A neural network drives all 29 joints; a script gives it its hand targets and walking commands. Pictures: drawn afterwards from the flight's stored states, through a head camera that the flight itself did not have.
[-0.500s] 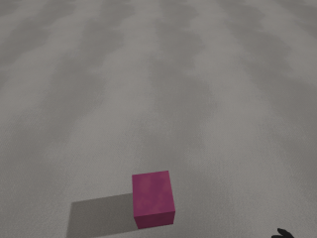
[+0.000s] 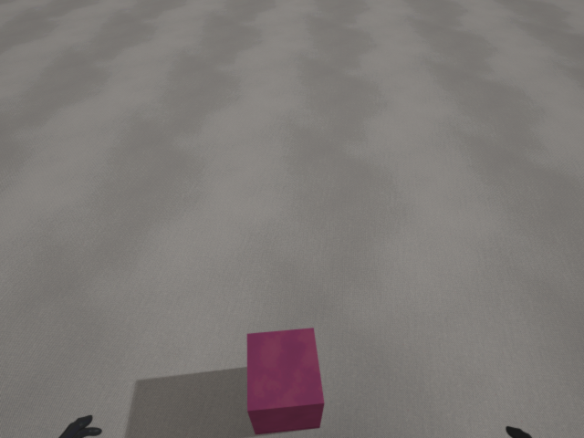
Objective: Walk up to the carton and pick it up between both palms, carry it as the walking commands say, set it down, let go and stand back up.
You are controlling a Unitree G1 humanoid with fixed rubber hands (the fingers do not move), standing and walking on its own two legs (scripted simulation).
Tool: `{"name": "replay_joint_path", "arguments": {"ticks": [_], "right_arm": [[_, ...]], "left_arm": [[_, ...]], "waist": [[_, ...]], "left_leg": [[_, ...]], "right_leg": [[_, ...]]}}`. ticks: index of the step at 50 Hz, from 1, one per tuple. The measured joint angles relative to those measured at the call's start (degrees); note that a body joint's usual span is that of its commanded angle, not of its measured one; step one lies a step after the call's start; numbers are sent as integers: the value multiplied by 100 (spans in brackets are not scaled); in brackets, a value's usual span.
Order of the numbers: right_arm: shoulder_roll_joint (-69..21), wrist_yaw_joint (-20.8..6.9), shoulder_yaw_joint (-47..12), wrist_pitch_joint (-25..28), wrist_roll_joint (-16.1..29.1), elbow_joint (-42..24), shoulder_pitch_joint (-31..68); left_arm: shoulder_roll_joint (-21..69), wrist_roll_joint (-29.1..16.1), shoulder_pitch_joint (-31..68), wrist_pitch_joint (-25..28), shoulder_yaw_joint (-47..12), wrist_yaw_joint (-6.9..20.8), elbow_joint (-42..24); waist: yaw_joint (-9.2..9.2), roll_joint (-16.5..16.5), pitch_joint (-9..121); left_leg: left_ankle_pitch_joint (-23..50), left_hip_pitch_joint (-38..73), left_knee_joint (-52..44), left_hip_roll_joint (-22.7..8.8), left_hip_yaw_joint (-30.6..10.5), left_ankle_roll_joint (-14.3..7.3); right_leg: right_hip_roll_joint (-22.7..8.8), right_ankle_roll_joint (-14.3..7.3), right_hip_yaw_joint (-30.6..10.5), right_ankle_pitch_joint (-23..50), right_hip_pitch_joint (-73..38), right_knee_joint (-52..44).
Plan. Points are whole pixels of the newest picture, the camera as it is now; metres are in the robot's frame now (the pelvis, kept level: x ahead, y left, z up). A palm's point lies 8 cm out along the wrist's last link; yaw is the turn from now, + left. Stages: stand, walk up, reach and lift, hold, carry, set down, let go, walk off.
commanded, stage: walk up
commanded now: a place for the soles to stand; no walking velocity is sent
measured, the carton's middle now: (284, 381) +0.43 +0.03 -0.65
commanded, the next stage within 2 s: reach and lift in 0.26 s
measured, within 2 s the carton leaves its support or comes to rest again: neither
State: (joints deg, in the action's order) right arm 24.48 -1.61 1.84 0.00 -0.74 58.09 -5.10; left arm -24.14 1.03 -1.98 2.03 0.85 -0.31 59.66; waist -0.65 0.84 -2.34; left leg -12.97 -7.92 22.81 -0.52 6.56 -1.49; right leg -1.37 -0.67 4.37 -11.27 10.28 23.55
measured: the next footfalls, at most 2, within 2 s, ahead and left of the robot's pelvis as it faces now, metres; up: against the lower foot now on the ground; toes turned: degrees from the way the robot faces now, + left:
none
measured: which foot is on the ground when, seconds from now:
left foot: down 0.00-1.00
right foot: down 0.00-1.00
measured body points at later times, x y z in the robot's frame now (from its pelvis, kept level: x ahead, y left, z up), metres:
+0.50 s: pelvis -0.01 -0.01 -0.02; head +0.07 +0.00 +0.43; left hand +0.17 +0.31 -0.10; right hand +0.19 -0.29 -0.11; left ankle +0.00 +0.10 -0.74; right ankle +0.02 -0.11 -0.74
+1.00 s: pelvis -0.05 -0.01 -0.07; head +0.12 +0.00 +0.34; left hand +0.27 +0.29 -0.16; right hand +0.30 -0.23 -0.17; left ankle +0.00 +0.10 -0.74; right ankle +0.02 -0.11 -0.74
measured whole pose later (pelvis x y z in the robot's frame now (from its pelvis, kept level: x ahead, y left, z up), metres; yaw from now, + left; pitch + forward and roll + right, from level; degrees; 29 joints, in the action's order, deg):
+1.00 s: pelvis -0.05 -0.01 -0.07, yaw +1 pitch +18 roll +0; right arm 14.5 1.7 6.8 -17.0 1.0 35.3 22.9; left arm -20.3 -1.4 23.1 -14.3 11.9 4.7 39.0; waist 1.8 -0.4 -3.6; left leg -22.8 -52.1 57.0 -2.6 4.9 -1.3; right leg -2.2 -1.7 5.2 -20.4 53.4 55.9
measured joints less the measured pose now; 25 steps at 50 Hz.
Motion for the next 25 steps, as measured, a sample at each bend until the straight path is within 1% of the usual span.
{"name": "replay_joint_path", "arguments": {"ticks": [13, 14, 16, 18, 19, 22, 25], "right_arm": [[-34, 9, -4, -13, -8, 46, -85], [-51, -16, 71, -140, -6, -248, -156], [-139, -85, 227, -440, -90, -1079, -207], [-283, -138, 375, -760, -180, -1793, -101], [-364, -157, 453, -902, -191, -2038, -13], [-562, -178, 616, -1202, -253, -2398, 208], [-672, -170, 666, -1312, -271, -2535, 228]], "left_arm": [[20, 9, -126, -10, 26, 0, 44], [56, 63, -179, -176, 166, 78, -253], [152, 182, -191, -542, 428, 269, -1020], [240, 277, -153, -883, 620, 411, -1699], [279, 310, -120, -1038, 701, 438, -1954], [385, 418, -10, -1360, 874, 443, -2379], [491, 405, -10, -1472, 952, 451, -2558]], "waist": [[58, 16, -18], [86, 19, 1], [145, 22, -202], [151, 3, -495], [139, -9, -616], [108, -33, -829], [106, -44, -782]], "left_leg": [[32, -20, -27, 36, -196, 10], [-11, -138, 90, 25, -202, 11], [-174, -334, 465, -16, -197, 6], [-305, -428, 744, -40, -197, 7], [-342, -469, 841, -47, -203, 11], [-429, -624, 1048, -58, -222, 24], [-520, -904, 1251, -73, -220, 40]], "right_leg": [[-36, -1, 194, -1, -97, -108], [-34, -10, 199, -29, 6, -22], [-23, -19, 189, -149, 181, 293], [-23, -17, 183, -269, 274, 561], [-25, -14, 186, -308, 315, 660], [-33, -13, 198, -404, 469, 876], [-36, -24, 191, -506, 760, 1095]]}}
